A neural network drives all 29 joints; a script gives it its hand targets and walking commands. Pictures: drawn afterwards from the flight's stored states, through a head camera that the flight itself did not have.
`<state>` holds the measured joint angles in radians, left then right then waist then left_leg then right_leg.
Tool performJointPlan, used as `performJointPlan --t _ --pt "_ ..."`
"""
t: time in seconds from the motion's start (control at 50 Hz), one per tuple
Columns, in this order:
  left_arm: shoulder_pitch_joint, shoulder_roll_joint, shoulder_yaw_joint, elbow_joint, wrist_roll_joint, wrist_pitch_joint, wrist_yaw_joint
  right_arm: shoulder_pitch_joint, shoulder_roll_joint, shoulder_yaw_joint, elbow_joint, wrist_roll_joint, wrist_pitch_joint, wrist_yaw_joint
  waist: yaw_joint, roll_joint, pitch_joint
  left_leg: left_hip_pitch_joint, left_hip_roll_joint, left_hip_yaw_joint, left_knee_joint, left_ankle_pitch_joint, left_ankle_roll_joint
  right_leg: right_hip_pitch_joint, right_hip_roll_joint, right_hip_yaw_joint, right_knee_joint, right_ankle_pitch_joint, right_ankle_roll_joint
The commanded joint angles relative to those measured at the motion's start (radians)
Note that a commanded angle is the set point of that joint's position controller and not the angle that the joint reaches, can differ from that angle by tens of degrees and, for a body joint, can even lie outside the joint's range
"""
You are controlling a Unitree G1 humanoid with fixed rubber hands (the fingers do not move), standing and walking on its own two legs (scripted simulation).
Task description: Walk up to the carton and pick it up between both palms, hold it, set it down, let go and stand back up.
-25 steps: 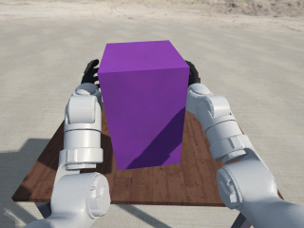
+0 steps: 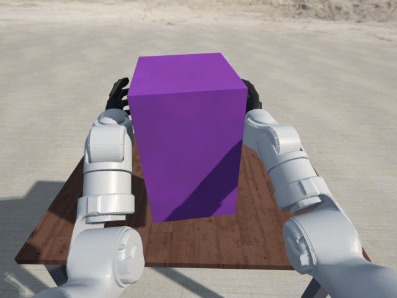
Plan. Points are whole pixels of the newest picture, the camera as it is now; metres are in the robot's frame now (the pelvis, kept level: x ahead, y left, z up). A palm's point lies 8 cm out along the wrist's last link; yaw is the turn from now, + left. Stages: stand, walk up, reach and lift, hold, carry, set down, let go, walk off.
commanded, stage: hold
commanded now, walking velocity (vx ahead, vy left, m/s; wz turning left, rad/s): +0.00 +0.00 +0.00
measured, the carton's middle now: (187, 136) +0.36 -0.01 +0.22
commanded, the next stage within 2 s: set down in 0.66 s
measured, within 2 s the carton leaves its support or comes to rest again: neither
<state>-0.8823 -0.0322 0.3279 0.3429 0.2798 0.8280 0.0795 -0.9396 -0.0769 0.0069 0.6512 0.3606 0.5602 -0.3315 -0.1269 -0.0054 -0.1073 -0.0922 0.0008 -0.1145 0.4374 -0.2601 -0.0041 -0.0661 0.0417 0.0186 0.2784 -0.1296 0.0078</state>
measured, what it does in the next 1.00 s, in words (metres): stands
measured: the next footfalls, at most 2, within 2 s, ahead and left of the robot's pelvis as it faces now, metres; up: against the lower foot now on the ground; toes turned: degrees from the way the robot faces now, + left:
none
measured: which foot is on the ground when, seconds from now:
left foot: down 0.00-1.00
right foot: down 0.00-1.00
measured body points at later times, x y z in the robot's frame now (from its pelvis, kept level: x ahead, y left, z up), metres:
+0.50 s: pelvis +0.00 +0.00 +0.00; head -0.08 +0.02 +0.44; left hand +0.39 +0.12 +0.27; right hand +0.38 -0.14 +0.26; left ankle -0.01 +0.12 -0.75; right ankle +0.02 -0.13 -0.75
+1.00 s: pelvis +0.00 -0.01 +0.00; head -0.07 +0.02 +0.45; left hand +0.41 +0.12 +0.28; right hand +0.39 -0.13 +0.26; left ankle -0.01 +0.12 -0.75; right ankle +0.02 -0.13 -0.75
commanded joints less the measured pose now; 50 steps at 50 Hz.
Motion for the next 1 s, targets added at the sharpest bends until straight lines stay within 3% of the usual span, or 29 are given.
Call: performJointPlan --t 0.0,0.64,0.66,0.76,0.88,0.92,0.98 --pt "-0.771 -0.712 -0.501 -0.085 -0.183 -0.079 -0.149 -0.972 0.741 0.323 -0.383 0.145 -0.049 0.095 -0.009 0.058 -0.398 0.028 -0.062 0.047 -0.055 0.326 -0.049 0.191 0.061 -0.036 0.011 0.222 0.046" --pt "-0.773 -0.711 -0.490 -0.059 -0.181 -0.082 -0.149 -0.984 0.741 0.316 -0.373 0.142 -0.051 0.095 -0.009 0.056 -0.394 0.025 -0.062 0.046 -0.059 0.308 -0.044 0.183 0.057 -0.036 0.009 0.207 0.049" --pt "-0.876 -0.707 -0.492 -0.163 -0.200 -0.110 -0.147 -1.036 0.727 0.297 -0.409 0.150 -0.074 0.111 0.002 0.090 -0.436 0.074 -0.063 0.048 -0.057 0.357 -0.051 0.176 0.082 -0.080 0.014 0.244 0.024" --pt "-0.847 -0.674 -0.421 -0.062 -0.145 -0.146 -0.157 -1.018 0.696 0.240 -0.334 0.071 -0.124 0.128 0.008 0.077 -0.398 0.072 -0.061 0.058 -0.066 0.303 -0.050 0.172 0.068 -0.082 -0.004 0.175 0.027" --pt "-0.676 -0.580 -0.256 0.173 -0.019 -0.204 -0.243 -0.852 0.659 0.128 -0.104 -0.097 -0.223 0.148 0.011 0.014 -0.190 0.041 -0.067 0.093 -0.140 0.123 -0.016 0.186 0.031 -0.087 -0.046 0.061 0.049" --pt "-0.664 -0.567 -0.225 0.198 0.001 -0.226 -0.264 -0.839 0.645 0.092 -0.096 -0.140 -0.264 0.149 0.005 -0.004 -0.164 0.047 -0.069 0.106 -0.151 0.124 -0.011 0.210 0.022 -0.090 -0.051 0.073 0.051" --pt "-0.664 -0.593 -0.250 0.164 -0.007 -0.268 -0.279 -0.835 0.652 0.106 -0.157 -0.165 -0.339 0.145 -0.011 -0.007 -0.220 0.078 -0.073 0.116 -0.136 0.220 -0.023 0.279 0.017 -0.098 -0.032 0.210 0.051"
